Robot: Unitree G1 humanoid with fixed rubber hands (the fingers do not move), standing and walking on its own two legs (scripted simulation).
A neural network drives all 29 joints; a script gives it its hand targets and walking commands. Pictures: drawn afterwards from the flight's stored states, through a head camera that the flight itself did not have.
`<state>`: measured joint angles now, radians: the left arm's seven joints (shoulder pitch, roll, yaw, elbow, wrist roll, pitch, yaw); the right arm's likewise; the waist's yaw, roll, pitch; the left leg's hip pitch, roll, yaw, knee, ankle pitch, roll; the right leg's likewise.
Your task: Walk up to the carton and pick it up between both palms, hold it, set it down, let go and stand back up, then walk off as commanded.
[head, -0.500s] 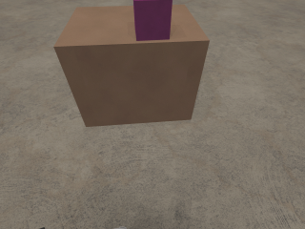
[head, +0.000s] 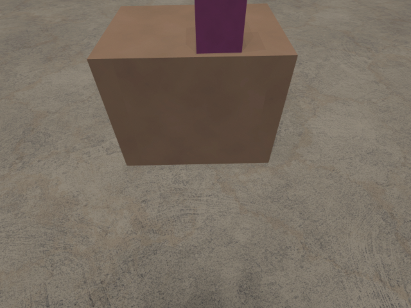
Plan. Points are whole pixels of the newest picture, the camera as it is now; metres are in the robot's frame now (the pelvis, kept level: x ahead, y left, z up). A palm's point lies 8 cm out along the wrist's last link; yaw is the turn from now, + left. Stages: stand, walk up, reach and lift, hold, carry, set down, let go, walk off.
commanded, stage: walk off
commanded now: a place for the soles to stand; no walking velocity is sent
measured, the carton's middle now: (218, 19) +1.23 -0.03 +0.08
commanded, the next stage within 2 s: stand in 0.90 s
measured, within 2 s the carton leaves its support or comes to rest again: neither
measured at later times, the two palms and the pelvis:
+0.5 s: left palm out of the picture +0.15 +0.30 -0.09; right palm out of the picture +0.17 -0.30 -0.10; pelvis +0.05 +0.00 +0.01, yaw -1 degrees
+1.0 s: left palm (60, 298) +0.18 +0.30 -0.07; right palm out of the picture +0.12 -0.30 -0.08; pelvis +0.04 +0.01 +0.02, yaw -2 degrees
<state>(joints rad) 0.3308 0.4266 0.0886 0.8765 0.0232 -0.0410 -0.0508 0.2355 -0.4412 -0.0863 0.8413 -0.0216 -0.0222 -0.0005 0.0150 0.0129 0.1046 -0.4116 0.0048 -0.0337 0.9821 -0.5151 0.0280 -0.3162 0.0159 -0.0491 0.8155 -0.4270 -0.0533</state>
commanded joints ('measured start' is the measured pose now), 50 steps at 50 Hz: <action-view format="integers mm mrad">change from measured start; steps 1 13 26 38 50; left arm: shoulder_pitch -24 -14 -134 -202 -276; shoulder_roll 303 160 173 165 130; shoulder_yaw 61 24 -14 -13 -32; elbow -81 -72 -54 -78 15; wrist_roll -9 -20 -21 -16 -29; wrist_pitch -28 11 -19 -3 -4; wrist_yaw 49 52 64 46 45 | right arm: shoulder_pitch -30 -54 -144 -149 -218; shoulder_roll -176 -198 -179 -169 -140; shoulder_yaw -33 -38 -29 -22 30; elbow -90 -83 -45 -45 72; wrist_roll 18 6 24 33 21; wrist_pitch -33 -60 -50 -46 -21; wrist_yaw -7 -19 -19 -16 12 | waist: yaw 0 9 -2 -6 0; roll -59 6 -46 -62 -18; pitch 58 -89 -228 -167 -144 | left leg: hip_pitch -253 197 273 203 247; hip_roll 22 350 129 118 114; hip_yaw -63 -391 -66 -53 -25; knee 141 -503 -298 -388 -515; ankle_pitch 40 552 790 593 449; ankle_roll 1 268 118 81 41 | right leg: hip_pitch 88 -93 136 116 120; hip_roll -404 -48 -82 -99 -116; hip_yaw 635 165 183 230 197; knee -543 196 -174 -259 -441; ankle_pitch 79 -188 568 340 334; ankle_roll -157 18 -18 -31 23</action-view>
